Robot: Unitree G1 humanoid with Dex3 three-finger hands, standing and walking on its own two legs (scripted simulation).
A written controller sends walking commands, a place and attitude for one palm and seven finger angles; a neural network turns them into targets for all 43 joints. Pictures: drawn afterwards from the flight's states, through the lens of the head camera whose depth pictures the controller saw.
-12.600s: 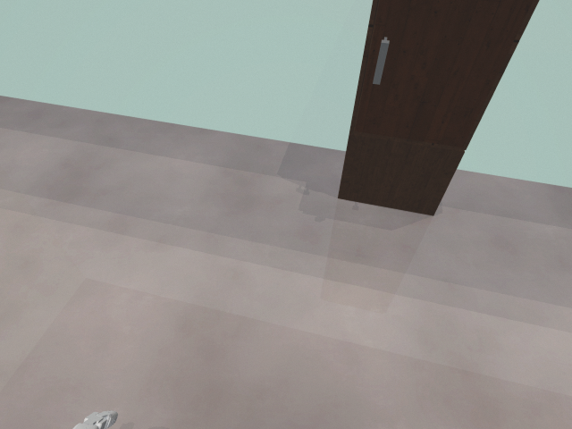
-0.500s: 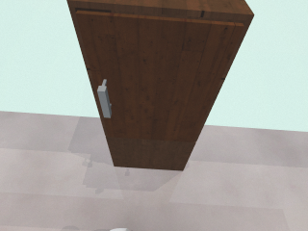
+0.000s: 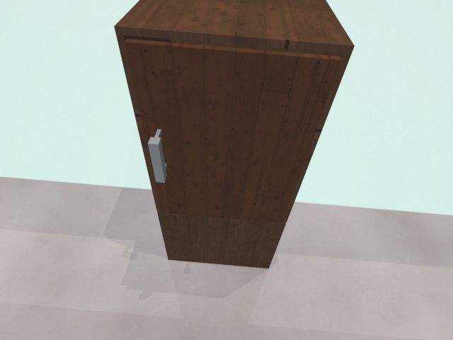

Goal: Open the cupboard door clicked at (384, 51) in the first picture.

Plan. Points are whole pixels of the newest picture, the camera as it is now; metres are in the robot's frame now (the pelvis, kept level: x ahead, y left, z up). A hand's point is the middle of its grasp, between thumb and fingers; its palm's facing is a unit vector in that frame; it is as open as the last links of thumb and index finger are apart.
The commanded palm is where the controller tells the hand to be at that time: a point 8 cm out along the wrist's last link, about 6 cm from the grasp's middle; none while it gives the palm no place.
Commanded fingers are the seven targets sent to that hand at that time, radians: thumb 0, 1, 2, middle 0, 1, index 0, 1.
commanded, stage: come to a stop and stand still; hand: left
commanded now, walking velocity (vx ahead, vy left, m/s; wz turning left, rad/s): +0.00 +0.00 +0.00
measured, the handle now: (160, 155) +0.55 +0.22 -0.04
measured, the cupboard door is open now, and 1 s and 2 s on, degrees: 0 0 0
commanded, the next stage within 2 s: look again from close up in 0.40 s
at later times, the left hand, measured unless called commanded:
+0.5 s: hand out of the picture -0.05 +0.16 -0.18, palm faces +0.05 -0.99 -0.13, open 7.4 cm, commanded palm none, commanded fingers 0.00 0.90 0.90 -0.20 -0.30 -0.20 -0.30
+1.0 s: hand out of the picture -0.02 +0.21 -0.17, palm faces +0.02 -0.98 -0.20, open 7.4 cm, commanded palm none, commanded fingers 0.00 0.90 0.90 -0.20 -0.30 -0.20 -0.30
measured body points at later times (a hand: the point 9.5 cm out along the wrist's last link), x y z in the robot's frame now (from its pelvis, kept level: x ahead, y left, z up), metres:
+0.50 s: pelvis -0.02 +0.01 +0.00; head -0.02 +0.02 +0.45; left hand -0.05 +0.21 -0.16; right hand -0.04 -0.18 -0.16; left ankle +0.00 +0.12 -0.74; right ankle -0.02 -0.10 -0.74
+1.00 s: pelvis -0.05 +0.03 +0.00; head -0.07 +0.04 +0.45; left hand -0.02 +0.26 -0.16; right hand -0.01 -0.21 -0.15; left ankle +0.00 +0.12 -0.74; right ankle -0.02 -0.10 -0.74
